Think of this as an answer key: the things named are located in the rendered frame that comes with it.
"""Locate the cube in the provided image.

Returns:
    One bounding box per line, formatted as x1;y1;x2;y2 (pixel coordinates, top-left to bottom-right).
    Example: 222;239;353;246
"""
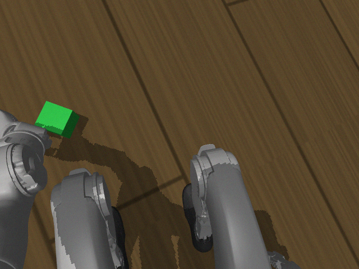
34;101;79;138

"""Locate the right robot foot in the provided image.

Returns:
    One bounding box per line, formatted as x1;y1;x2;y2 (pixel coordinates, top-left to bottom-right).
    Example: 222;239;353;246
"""
182;183;213;253

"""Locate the left robot hand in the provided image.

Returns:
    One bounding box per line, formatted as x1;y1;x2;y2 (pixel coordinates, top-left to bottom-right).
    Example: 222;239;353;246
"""
0;109;52;149

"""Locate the left robot foot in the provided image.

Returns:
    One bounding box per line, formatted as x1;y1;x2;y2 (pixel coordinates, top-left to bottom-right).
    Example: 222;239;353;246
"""
112;206;129;269

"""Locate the left robot arm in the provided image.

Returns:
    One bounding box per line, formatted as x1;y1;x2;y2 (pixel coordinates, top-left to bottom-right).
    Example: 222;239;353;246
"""
0;122;49;269

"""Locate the right robot hand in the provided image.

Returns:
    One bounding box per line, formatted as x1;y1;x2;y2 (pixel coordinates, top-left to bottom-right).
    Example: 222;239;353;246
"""
267;251;302;269

